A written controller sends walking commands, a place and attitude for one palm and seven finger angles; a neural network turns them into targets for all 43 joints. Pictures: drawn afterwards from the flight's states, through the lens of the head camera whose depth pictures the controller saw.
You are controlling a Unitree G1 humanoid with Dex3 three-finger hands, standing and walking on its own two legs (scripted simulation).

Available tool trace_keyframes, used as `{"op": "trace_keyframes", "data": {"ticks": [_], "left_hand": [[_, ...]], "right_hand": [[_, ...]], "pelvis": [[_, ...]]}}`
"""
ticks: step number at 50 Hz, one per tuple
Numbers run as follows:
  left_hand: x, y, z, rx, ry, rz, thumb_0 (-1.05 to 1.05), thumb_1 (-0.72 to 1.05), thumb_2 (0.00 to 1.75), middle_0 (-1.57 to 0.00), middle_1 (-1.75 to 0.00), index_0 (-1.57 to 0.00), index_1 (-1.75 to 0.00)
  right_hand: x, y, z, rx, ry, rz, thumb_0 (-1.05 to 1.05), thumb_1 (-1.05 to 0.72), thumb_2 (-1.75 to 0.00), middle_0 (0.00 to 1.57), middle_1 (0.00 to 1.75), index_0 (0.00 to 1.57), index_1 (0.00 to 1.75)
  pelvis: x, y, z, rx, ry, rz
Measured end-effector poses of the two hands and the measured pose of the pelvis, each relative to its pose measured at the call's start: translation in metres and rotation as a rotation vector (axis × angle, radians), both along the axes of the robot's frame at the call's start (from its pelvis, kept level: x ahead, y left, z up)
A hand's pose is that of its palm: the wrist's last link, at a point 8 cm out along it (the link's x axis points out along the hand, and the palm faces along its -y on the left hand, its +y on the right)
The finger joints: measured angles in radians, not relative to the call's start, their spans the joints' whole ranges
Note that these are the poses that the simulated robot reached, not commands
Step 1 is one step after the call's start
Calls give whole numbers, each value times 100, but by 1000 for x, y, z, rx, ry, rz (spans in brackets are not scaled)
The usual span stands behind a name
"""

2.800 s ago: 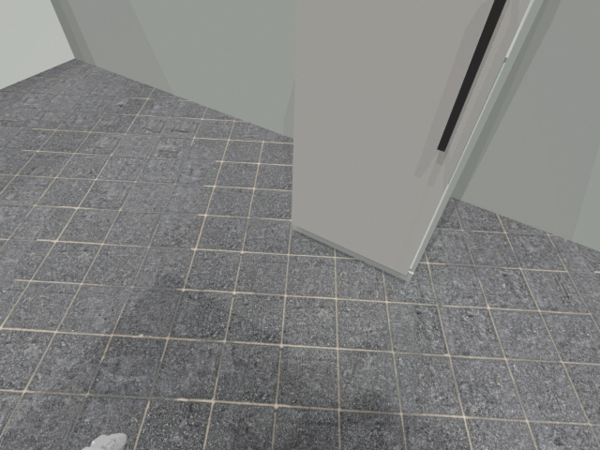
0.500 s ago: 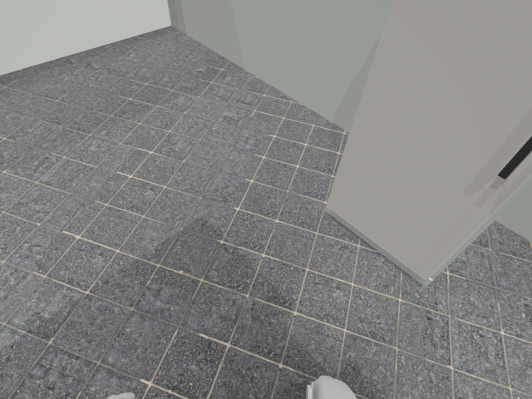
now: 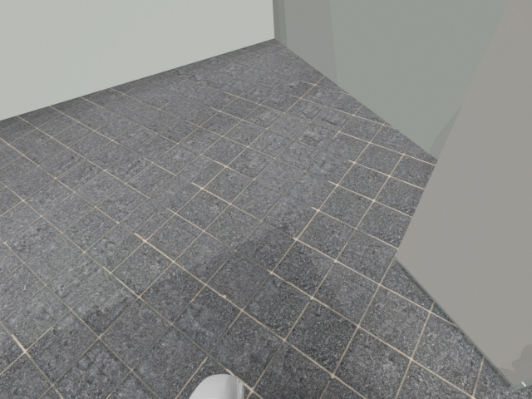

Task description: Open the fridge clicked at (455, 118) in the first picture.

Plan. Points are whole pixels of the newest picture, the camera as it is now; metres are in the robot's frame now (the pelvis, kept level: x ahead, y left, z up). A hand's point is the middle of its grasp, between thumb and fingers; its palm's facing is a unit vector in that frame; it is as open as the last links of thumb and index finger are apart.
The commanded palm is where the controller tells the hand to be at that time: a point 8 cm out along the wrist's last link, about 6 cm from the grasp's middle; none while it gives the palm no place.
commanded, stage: walk to a spot facing it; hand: right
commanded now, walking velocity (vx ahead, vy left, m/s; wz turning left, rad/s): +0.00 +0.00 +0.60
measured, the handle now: out of the picture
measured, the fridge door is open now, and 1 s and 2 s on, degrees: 0 0 0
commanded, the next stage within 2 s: turn to face it in 0.32 s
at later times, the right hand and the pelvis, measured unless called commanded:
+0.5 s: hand (342, 341) +0.26 -0.12 -0.17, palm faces -0.29 +0.93 -0.21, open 7.3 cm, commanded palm none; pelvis +0.09 +0.02 -0.02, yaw +17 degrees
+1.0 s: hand (401, 364) +0.22 -0.22 -0.18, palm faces -0.05 +0.98 -0.20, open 7.4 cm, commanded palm none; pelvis +0.13 -0.02 +0.00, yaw +5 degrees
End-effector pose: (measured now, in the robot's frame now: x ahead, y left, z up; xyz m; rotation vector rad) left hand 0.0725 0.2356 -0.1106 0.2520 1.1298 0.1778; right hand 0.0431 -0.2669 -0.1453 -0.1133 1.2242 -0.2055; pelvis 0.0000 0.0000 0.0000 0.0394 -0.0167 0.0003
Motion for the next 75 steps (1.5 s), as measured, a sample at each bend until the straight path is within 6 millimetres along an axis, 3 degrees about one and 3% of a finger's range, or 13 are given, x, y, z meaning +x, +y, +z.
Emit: {"op": "trace_keyframes", "data": {"ticks": [6, 13, 19, 22, 30, 35, 39, 46, 53, 58, 65, 70, 75], "left_hand": [[-50, 4, -7, 14, 135, 150, -1, 92, 90, -20, -30, -20, -30], [-91, -13, -24, -52, 261, 297, 0, 91, 90, -20, -30, -20, -30], [-107, -19, -47, -140, 331, 409, 0, 90, 90, -20, -30, -20, -30], [-97, -11, -56, -163, 336, 432, 0, 90, 90, -20, -30, -20, -30], [-10, 14, -42, -125, 124, 410, 0, 91, 90, -20, -30, -20, -30], [29, 7, -37, -108, 96, 336, 0, 91, 90, -20, -30, -20, -30], [54, -2, -35, -69, 108, 259, 0, 91, 90, -20, -30, -20, -30], [68, -18, -15, -39, 118, 193, 0, 91, 90, -20, -30, -20, -30], [67, -14, -10, -39, 169, 141, 0, 90, 90, -20, -30, -20, -30], [69, 1, -15, -44, 178, 105, 0, 90, 90, -20, -30, -20, -30], [84, 39, -37, -69, 166, 31, 0, 90, 90, -20, -30, -20, -30], [111, 58, -39, -71, 143, -47, 0, 90, 90, -20, -30, -20, -30], [137, 60, -32, -63, 127, -130, 0, 91, 90, -20, -30, -20, -30]], "right_hand": [[89, -2, 10, -7, -69, 125, 1, -92, -90, 20, 29, 20, 30], [158, 37, 5, 23, -54, 279, 1, -92, -90, 20, 29, 20, 30], [209, 87, -3, 26, -79, 408, 1, -91, -90, 20, 29, 20, 30], [221, 100, -3, 14, -117, 426, 1, -91, -90, 20, 29, 20, 30], [211, 92, 11, -27, -47, 412, 1, -92, -90, 21, 30, 20, 30], [211, 74, 4, 1, -61, 343, 1, -92, -90, 21, 30, 21, 30], [205, 49, -16, 32, -56, 254, 1, -91, -90, 21, 30, 21, 30], [179, 13, -10, 13, 53, 179, 1, -91, -90, 20, 29, 20, 30], [167, -5, 5, -20, 42, 108, 1, -91, -90, 20, 29, 20, 30], [168, 0, 13, -46, -1, 71, 1, -91, -90, 20, 29, 20, 30], [163, 29, 25, -89, -115, 18, 1, -91, -90, 20, 29, 20, 30], [127, 46, 36, -110, -104, -49, 1, -91, -90, 20, 29, 20, 30], [91, 54, 35, -97, -71, -126, 1, -91, -90, 21, 30, 20, 30]], "pelvis": [[24, -14, 0, -14, 6, 72], [51, -11, -7, -28, 12, 162], [76, 9, -22, -36, 24, 242], [83, 18, -26, -34, 15, 274], [105, 18, -9, -34, 10, 295], [119, 8, -11, -15, 7, 239], [130, -7, -20, -7, 7, 182], [131, -22, -5, 5, 32, 134], [128, -21, 4, 9, 53, 59], [122, -10, 2, 0, 56, -2], [110, 23, -9, -38, 54, -98], [106, 35, -5, -52, 28, -173], [106, 40, -1, -67, 16, -246]]}}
